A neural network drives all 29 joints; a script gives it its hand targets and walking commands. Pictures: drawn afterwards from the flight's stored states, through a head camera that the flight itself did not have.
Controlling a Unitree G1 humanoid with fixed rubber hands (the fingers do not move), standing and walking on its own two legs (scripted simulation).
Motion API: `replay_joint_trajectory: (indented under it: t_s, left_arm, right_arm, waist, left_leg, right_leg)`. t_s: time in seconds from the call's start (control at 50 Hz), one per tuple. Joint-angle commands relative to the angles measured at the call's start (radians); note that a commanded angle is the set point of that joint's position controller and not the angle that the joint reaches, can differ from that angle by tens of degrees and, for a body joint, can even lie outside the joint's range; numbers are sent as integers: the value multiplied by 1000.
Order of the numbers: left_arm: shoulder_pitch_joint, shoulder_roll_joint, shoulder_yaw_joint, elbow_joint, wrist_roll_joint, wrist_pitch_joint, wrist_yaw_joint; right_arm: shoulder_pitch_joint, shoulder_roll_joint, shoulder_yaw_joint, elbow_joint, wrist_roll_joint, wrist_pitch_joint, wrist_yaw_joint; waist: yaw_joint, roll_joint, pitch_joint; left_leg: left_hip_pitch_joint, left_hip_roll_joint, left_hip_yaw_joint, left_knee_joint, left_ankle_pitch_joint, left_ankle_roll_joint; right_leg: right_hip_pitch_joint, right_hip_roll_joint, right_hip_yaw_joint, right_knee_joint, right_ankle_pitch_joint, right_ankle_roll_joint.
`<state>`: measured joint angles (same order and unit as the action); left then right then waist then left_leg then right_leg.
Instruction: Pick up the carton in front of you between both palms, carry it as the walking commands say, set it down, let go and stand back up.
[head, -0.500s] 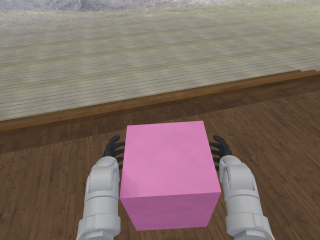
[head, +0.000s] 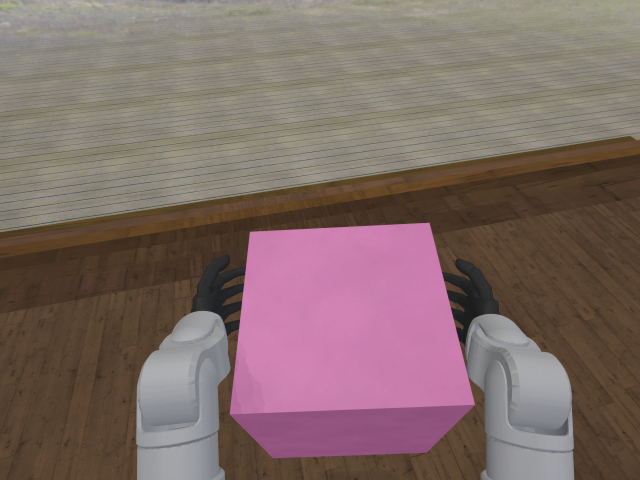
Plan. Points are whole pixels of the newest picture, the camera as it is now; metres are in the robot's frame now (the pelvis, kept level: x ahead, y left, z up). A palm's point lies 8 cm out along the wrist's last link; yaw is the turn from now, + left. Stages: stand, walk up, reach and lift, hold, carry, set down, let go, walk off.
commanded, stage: carry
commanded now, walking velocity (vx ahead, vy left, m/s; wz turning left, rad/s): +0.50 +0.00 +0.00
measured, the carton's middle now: (344, 350) +0.27 -0.01 +0.03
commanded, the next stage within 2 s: none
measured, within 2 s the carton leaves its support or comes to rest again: neither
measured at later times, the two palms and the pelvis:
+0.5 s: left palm (195, 194) +0.54 +0.21 +0.08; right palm (377, 192) +0.52 -0.08 +0.09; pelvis +0.28 +0.07 +0.00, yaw -1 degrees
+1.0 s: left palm (232, 106) +0.86 +0.19 +0.09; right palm (363, 100) +0.88 -0.10 +0.08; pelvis +0.61 +0.02 +0.00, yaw +3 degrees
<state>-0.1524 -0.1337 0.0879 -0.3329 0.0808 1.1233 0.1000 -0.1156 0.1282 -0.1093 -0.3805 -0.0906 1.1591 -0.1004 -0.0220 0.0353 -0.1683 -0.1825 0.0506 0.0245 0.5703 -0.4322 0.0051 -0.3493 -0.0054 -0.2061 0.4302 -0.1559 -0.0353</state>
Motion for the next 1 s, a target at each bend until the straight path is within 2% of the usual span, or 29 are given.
replay_joint_trajectory:
  t_s: [0.0, 0.02, 0.08, 0.16, 0.18, 0.22, 0.26, 0.28, 0.3, 0.32, 0.34, 0.36, 0.38, 0.42, 0.46, 0.54, 0.62, 0.68, 0.7, 0.74, 0.78, 0.8, 0.82, 0.84, 0.86, 0.88, 0.9, 0.96, 0.98]
  left_arm:
    - [-262, -920, -644, -49, -282, 62, -126]
    - [-260, -879, -646, -120, -293, 68, -124]
    - [-365, -903, -678, -192, -347, 84, -119]
    - [-338, -866, -707, -205, -389, 100, -117]
    - [-295, -851, -694, -187, -367, 103, -116]
    - [-296, -851, -681, -155, -367, 115, -115]
    - [-295, -843, -681, -185, -371, 115, -123]
    - [-293, -824, -683, -177, -361, 116, -124]
    - [-317, -819, -686, -200, -374, 116, -122]
    - [-270, -811, -694, -178, -358, 125, -121]
    - [-308, -796, -690, -199, -356, 127, -121]
    - [-289, -811, -706, -214, -358, 134, -123]
    - [-315, -799, -712, -240, -358, 133, -124]
    - [-331, -857, -699, -181, -345, 121, -139]
    - [-335, -908, -707, -179, -347, 97, -155]
    - [-268, -912, -724, -159, -325, 66, -150]
    - [-248, -888, -712, -191, -312, 65, -140]
    - [-222, -882, -693, -197, -317, 80, -135]
    - [-207, -841, -710, -202, -315, 90, -138]
    - [-225, -837, -699, -224, -330, 99, -140]
    - [-238, -794, -682, -220, -335, 108, -142]
    - [-251, -803, -679, -225, -341, 109, -144]
    - [-238, -782, -670, -215, -341, 113, -147]
    - [-244, -799, -677, -203, -340, 113, -141]
    - [-236, -783, -660, -170, -350, 102, -145]
    - [-271, -819, -698, -192, -363, 101, -151]
    - [-321, -842, -689, -188, -389, 93, -151]
    - [-403, -870, -717, -166, -377, 63, -151]
    - [-427, -867, -718, -162, -391, 58, -153]
  right_arm:
    - [-541, 829, 741, -227, 415, 48, 174]
    - [-483, 830, 755, -185, 428, 62, 175]
    - [-458, 831, 727, -222, 409, 67, 160]
    - [-338, 772, 680, -159, 352, 72, 124]
    - [-353, 774, 686, -194, 350, 70, 117]
    - [-347, 782, 689, -170, 342, 76, 115]
    - [-347, 766, 695, -204, 351, 83, 123]
    - [-386, 770, 692, -221, 345, 79, 120]
    - [-358, 784, 686, -176, 368, 85, 125]
    - [-330, 736, 682, -199, 356, 85, 133]
    - [-330, 756, 679, -194, 353, 86, 135]
    - [-330, 747, 669, -181, 351, 85, 139]
    - [-286, 749, 662, -164, 335, 81, 142]
    - [-370, 822, 692, -179, 366, 73, 155]
    - [-383, 873, 718, -185, 366, 52, 168]
    - [-380, 835, 745, -206, 388, 29, 186]
    - [-383, 784, 755, -237, 398, 28, 191]
    - [-351, 779, 759, -254, 389, 43, 183]
    - [-335, 744, 730, -239, 382, 46, 176]
    - [-324, 753, 728, -239, 377, 65, 166]
    - [-347, 757, 722, -233, 367, 67, 157]
    - [-328, 736, 720, -216, 354, 68, 155]
    - [-332, 711, 704, -233, 342, 72, 151]
    - [-353, 731, 714, -240, 345, 77, 151]
    - [-380, 727, 732, -268, 357, 81, 146]
    - [-396, 745, 733, -258, 350, 73, 145]
    - [-397, 766, 736, -219, 365, 74, 147]
    - [-465, 818, 717, -174, 371, 36, 144]
    - [-463, 810, 710, -156, 345, 27, 139]
  waist:
    - [52, -246, -166]
    - [47, -194, -132]
    - [31, -80, -103]
    - [35, -145, -43]
    - [34, -121, -38]
    - [29, -161, -48]
    - [33, -213, -32]
    - [31, -218, -52]
    - [30, -209, -45]
    - [27, -133, -73]
    - [-8, -68, -151]
    - [-19, 207, -246]
    - [-7, 307, -210]
    - [-5, 110, -198]
    - [7, 73, -163]
    - [3, 49, -108]
    - [5, 89, -69]
    - [1, 51, -51]
    - [4, 103, -15]
    - [-2, 86, 24]
    - [4, 115, -15]
    - [24, 93, -65]
    - [40, 22, -142]
    - [58, -119, -248]
    - [63, -385, -231]
    - [55, -280, -186]
    - [64, -259, -225]
    - [34, -18, -204]
    - [32, -46, -203]
  left_leg:
    - [-691, -20, 65, 485, -93, 13]
    - [-720, 54, 3, 537, -85, 10]
    - [-607, 112, -14, 453, 115, 7]
    - [-506, 76, 73, 176, 245, -14]
    - [-451, 61, 89, 110, 278, -8]
    - [-376, 33, 129, 37, 335, -6]
    - [-285, 46, 145, -22, 389, 2]
    - [-212, 17, 209, -59, 349, 0]
    - [-148, -18, 257, -79, 331, 3]
    - [38, -52, 293, -87, 247, 7]
    - [219, 1, 213, -44, 233, 19]
    - [363, 290, -301, -242, 2, 145]
    - [372, 386, -485, -371, 36, 162]
    - [299, 368, -385, -343, 82, 161]
    - [202, 310, -200, -353, 156, 91]
    - [176, 279, -73, -428, 214, 110]
    - [206, 239, 10, -458, 243, 121]
    - [228, 210, 74, -441, 375, 121]
    - [200, 209, 120, -431, 415, 111]
    - [208, 197, 119, -398, 493, 105]
    - [211, 185, 153, -287, 624, 89]
    - [174, 160, 212, -123, 695, 68]
    - [91, 117, 226, 76, 629, 40]
    - [-100, 78, 223, 353, 408, 7]
    - [-438, -77, 145, 600, -49, -26]
    - [-542, -18, -8, 735, -87, 14]
    - [-582, 1, -11, 819, -54, 35]
    - [-511, 96, -57, 754, 115, 55]
    - [-507, 91, -34, 689, 147, 49]
  right_leg:
    - [677, -493, 736, -193, -181, -251]
    - [608, -465, 658, -195, -121, -238]
    - [395, -372, 453, -297, -228, -140]
    - [310, -284, 196, -307, -70, -107]
    - [301, -259, 170, -295, 13, -96]
    - [314, -242, 90, -262, 87, -63]
    - [293, -251, 95, -246, 100, -50]
    - [286, -240, 42, -169, 140, -33]
    - [275, -208, 1, -72, 197, -26]
    - [176, -180, -13, 47, 241, -21]
    - [95, -163, -35, 261, 245, 11]
    - [-128, -52, -43, 595, 12, 68]
    - [-287, -21, 73, 738, -310, 60]
    - [-344, -110, 179, 845, -266, 20]
    - [-315, -159, 195, 732, -127, 15]
    - [-343, -149, 131, 579, -42, 26]
    - [-356, -127, 92, 347, 55, 43]
    - [-298, -98, 23, 217, 94, 34]
    - [-267, -96, -3, 159, 88, 32]
    - [-239, -66, -20, 122, 133, 19]
    - [-115, -46, -51, 109, 90, -3]
    - [47, -6, -87, 64, 81, -5]
    - [262, -1, -61, 43, 1, 0]
    - [445, -195, 223, -4, -139, -42]
    - [588, -420, 720, -181, -259, -155]
    - [537, -441, 732, -204, -201, -195]
    - [562, -395, 619, -158, -2, -200]
    - [339, -365, 416, -152, 41, -164]
    - [317, -338, 352, -169, 4, -143]
